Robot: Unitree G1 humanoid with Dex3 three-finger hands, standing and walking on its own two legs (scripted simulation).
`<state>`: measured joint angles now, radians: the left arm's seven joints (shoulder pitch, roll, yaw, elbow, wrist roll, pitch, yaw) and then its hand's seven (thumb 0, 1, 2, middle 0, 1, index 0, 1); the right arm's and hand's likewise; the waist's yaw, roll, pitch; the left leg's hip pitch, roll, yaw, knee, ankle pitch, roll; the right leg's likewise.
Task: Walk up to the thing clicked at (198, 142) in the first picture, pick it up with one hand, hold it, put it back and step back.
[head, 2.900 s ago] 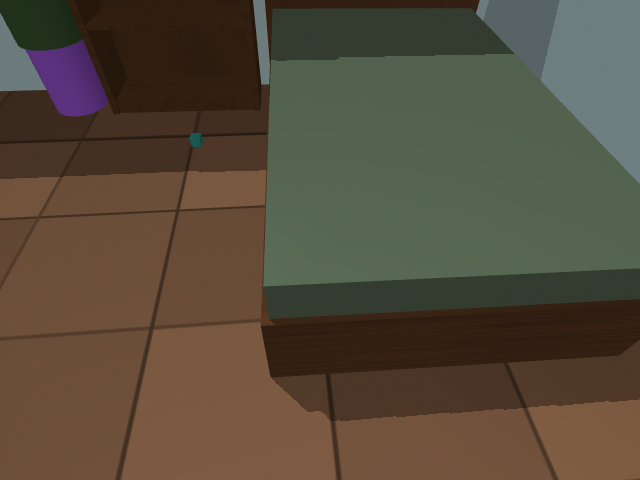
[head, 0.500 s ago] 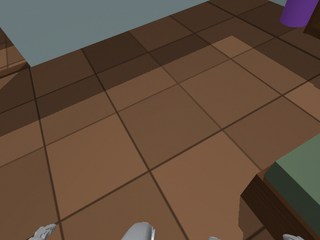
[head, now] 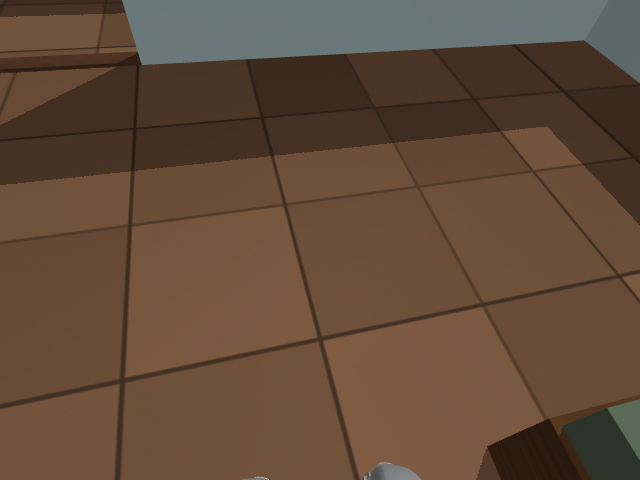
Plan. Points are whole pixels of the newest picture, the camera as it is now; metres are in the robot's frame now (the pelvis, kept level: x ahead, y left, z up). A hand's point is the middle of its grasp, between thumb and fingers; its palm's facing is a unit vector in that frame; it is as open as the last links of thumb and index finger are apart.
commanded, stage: walk up
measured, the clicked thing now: out of the picture +1.02 -1.75 -0.73
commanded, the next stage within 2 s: stand in 1.28 s
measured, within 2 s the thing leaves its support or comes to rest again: neither
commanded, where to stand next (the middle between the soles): +0.06 -0.02 m, yaw +7 degrees
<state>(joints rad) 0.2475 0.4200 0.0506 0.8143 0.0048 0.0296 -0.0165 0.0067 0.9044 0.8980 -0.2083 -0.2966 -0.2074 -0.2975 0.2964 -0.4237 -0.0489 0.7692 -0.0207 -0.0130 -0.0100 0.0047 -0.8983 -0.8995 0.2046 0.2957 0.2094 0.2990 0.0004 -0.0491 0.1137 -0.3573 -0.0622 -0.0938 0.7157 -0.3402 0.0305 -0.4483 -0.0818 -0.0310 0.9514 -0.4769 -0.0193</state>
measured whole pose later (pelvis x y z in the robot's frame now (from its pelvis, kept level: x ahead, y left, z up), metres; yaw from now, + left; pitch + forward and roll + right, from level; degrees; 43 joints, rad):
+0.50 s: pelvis -0.02 +0.00 +0.00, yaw +6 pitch -2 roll +1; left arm 0.21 0.43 0.05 0.90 0.00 0.03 -0.02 0.01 0.90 0.90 -0.21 -0.30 -0.21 -0.30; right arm 0.21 -0.37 -0.01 0.90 -0.02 -0.04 0.00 0.00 -0.90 -0.90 0.21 0.30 0.21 0.30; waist 0.02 -0.05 0.07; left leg -0.36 -0.05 -0.02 0.72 -0.32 0.03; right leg -0.33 -0.08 -0.01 0.78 -0.47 -0.04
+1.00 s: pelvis +0.00 -0.01 +0.02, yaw +9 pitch -3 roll -1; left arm 0.11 0.37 0.01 1.06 0.00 0.01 -0.02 0.01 0.90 0.90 -0.21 -0.30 -0.21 -0.30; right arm 0.10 -0.36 0.00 1.07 0.00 -0.03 0.00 0.00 -0.90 -0.90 0.20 0.30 0.21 0.30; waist 0.01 -0.01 0.06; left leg -0.24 -0.01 -0.10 0.50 -0.21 -0.02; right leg -0.15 -0.04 -0.08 0.47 -0.27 0.02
